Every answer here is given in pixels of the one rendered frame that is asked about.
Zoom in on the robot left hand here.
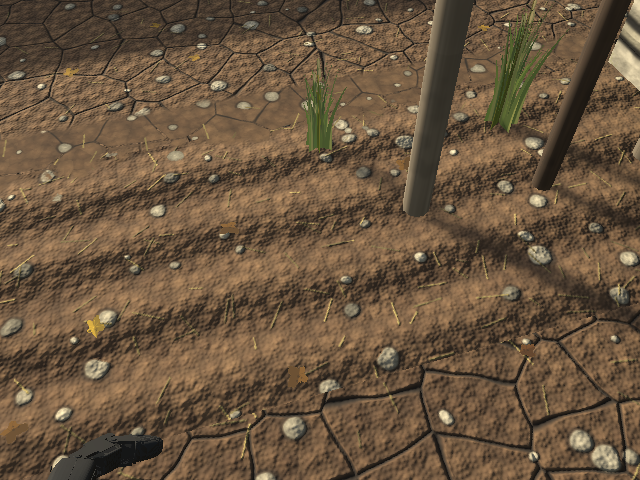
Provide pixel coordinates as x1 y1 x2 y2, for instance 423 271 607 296
47 433 163 480

